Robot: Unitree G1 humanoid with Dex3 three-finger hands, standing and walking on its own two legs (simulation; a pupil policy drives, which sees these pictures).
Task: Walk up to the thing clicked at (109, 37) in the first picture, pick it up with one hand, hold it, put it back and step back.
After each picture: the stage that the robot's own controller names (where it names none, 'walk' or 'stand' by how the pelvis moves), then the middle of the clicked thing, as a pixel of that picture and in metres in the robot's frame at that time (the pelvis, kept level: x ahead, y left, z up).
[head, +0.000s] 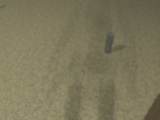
stand; (109, 43) +1.28 -0.34 -0.65
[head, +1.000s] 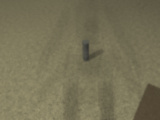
walk; (85, 50) +1.21 +0.02 -0.62
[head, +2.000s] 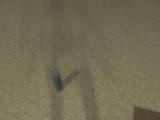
walk; (57, 81) +0.77 +0.25 -0.65
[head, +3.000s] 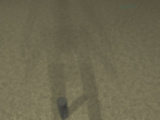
walk; (63, 108) +0.54 +0.17 -0.64
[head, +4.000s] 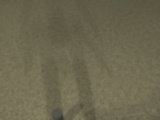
stand; (58, 119) +0.44 +0.16 -0.64
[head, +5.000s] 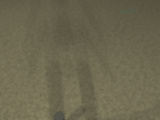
stand; out of the picture +0.44 +0.15 -0.65
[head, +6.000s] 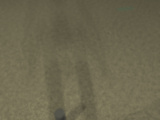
stand; out of the picture +0.46 +0.15 -0.66
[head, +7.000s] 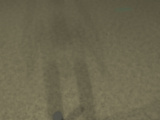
stand; out of the picture +0.44 +0.16 -0.66
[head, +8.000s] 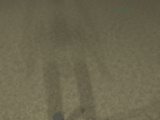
go down; out of the picture +0.44 +0.16 -0.66
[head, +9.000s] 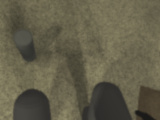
go down; (26, 48) +0.51 +0.18 -0.32
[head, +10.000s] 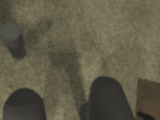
approach; (15, 44) +0.51 +0.20 -0.27
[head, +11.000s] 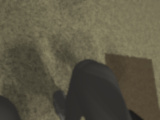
close in; out of the picture +0.51 +0.25 -0.17
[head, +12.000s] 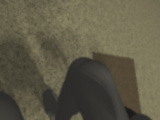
close; out of the picture +0.51 +0.27 -0.17
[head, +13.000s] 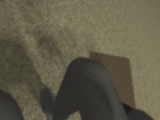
lift; out of the picture +0.46 +0.24 -0.18
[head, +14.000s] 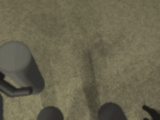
lift; (26, 74) +0.34 +0.16 +0.03
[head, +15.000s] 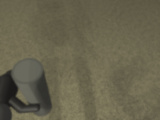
hold; (36, 92) +0.29 +0.15 +0.05
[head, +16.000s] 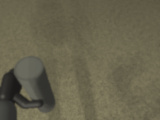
hold; (39, 89) +0.31 +0.14 +0.04
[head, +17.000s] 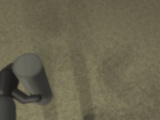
crouch; (37, 84) +0.33 +0.14 +0.01
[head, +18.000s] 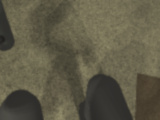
lower; out of the picture +0.50 +0.18 -0.04
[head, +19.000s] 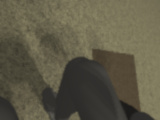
lower; out of the picture +0.47 +0.25 -0.18
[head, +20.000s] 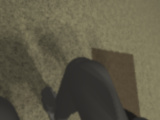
lower; out of the picture +0.48 +0.26 -0.18
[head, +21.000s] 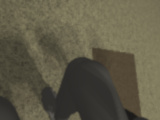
lower; out of the picture +0.48 +0.26 -0.18
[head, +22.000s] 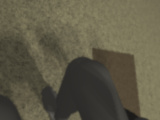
lower; out of the picture +0.48 +0.26 -0.18
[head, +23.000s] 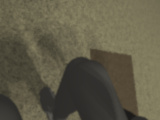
loosen; out of the picture +0.48 +0.24 -0.19
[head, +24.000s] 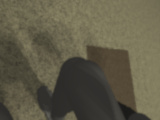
withdraw; out of the picture +0.47 +0.25 -0.19
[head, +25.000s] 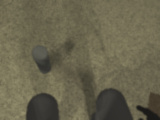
walk; (42, 61) +0.49 +0.16 -0.35
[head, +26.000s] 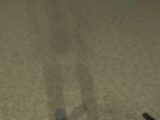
stand; out of the picture +0.43 +0.12 -0.59
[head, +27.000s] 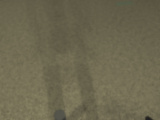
stand; out of the picture +0.43 +0.13 -0.60
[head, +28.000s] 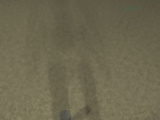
stand; out of the picture +0.44 +0.11 -0.63
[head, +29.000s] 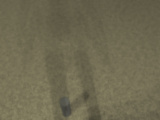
walk; (65, 107) +0.47 +0.11 -0.64
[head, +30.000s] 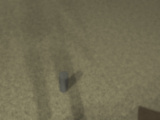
walk; (63, 82) +0.63 +0.08 -0.64
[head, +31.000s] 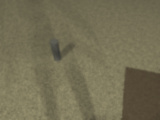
walk; (55, 50) +0.95 +0.24 -0.62
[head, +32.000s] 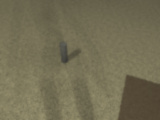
stand; (63, 53) +1.10 +0.16 -0.64
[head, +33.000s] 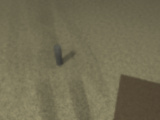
stand; (58, 55) +1.11 +0.20 -0.66
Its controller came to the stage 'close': yes
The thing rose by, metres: 0.70
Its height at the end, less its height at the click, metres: +0.00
